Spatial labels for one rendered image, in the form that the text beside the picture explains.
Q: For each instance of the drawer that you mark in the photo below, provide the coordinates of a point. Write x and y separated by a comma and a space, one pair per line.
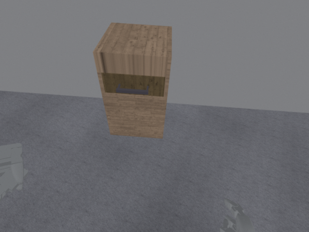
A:
112, 80

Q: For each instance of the robot right hand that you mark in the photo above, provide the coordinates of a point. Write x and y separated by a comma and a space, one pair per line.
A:
242, 222

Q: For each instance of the handle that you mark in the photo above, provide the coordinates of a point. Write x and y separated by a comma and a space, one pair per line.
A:
132, 91

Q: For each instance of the robot left hand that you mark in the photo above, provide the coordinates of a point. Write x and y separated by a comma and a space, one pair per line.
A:
12, 169

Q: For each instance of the cabinet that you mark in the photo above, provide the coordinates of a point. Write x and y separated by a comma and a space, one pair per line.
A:
137, 50

